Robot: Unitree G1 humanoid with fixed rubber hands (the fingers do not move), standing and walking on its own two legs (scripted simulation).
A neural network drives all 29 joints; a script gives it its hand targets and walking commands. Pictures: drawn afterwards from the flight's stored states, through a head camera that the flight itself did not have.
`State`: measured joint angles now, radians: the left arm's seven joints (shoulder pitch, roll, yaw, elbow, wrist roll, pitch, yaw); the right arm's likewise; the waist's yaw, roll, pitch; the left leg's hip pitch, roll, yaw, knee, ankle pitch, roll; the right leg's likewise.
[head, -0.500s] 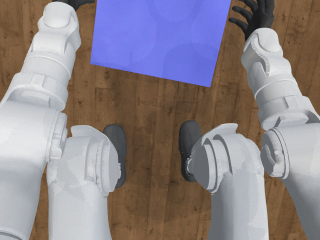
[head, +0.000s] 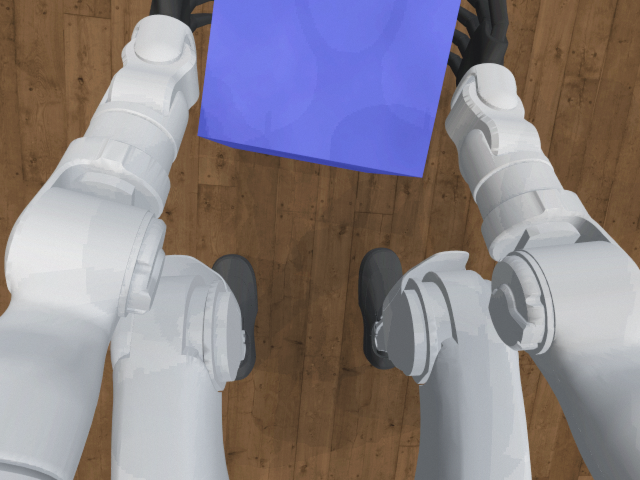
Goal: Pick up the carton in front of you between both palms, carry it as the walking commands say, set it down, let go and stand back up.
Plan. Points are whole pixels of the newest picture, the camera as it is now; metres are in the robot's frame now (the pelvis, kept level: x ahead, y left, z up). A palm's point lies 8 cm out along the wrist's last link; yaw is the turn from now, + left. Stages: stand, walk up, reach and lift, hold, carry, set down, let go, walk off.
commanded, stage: reach and lift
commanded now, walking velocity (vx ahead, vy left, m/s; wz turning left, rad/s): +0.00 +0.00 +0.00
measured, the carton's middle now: (320, 75) +0.51 +0.01 -0.25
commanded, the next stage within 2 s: none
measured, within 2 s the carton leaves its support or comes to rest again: leaves its support in 0.20 s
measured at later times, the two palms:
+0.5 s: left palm out of the picture +0.50 +0.18 -0.04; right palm (538, 41) +0.50 -0.12 -0.03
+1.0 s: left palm out of the picture +0.46 +0.18 +0.11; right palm out of the picture +0.47 -0.12 +0.12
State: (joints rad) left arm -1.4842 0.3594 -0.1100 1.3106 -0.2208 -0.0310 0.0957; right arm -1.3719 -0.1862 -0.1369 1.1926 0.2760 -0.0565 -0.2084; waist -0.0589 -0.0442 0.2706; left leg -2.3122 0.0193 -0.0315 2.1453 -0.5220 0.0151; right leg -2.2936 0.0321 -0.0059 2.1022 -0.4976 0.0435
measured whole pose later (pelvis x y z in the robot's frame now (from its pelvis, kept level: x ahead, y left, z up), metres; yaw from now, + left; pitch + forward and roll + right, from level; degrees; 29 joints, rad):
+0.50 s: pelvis +0.01 -0.01 +0.04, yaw +4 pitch +38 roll -2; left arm -1.15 0.17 0.21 0.94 0.04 0.26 0.09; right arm -1.03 -0.02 -0.41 0.79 0.02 0.23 -0.16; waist -0.04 -0.02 -0.04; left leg -2.17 -0.05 -0.05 2.03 -0.52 -0.02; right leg -2.14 0.05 0.03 2.02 -0.55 0.06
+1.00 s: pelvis +0.03 -0.01 +0.16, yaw +6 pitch +38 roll -1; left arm -0.82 0.02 0.29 0.69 0.13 0.34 0.06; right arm -0.75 0.08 -0.42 0.58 -0.10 0.33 -0.11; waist -0.03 -0.01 -0.22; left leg -1.80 -0.05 -0.06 1.64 -0.51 -0.02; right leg -1.77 0.07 0.05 1.64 -0.53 0.04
